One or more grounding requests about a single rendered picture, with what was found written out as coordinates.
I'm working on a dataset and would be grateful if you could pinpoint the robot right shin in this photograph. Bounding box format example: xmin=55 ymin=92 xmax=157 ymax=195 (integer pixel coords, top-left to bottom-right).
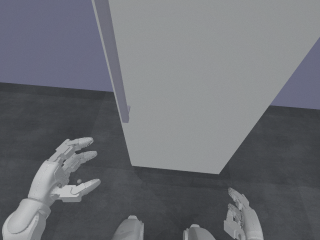
xmin=190 ymin=224 xmax=200 ymax=228

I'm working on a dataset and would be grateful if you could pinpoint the robot left forearm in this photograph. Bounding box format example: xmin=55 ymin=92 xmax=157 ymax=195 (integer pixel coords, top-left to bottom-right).
xmin=2 ymin=198 xmax=51 ymax=240

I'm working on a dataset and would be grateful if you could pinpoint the fridge door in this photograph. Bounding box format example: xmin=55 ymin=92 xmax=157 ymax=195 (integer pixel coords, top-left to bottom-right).
xmin=92 ymin=0 xmax=320 ymax=175

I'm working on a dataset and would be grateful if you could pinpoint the left robot hand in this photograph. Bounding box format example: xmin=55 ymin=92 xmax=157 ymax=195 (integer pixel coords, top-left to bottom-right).
xmin=28 ymin=137 xmax=101 ymax=207

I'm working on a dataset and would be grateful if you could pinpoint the handle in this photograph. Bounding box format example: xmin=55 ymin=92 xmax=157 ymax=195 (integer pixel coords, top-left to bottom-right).
xmin=94 ymin=0 xmax=131 ymax=123

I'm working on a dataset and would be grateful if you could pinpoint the right robot hand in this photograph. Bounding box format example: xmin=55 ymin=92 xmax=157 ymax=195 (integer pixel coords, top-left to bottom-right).
xmin=223 ymin=188 xmax=264 ymax=240

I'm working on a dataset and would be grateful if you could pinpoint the left robot thigh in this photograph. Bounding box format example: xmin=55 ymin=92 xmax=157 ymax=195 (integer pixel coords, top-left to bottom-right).
xmin=111 ymin=218 xmax=144 ymax=240

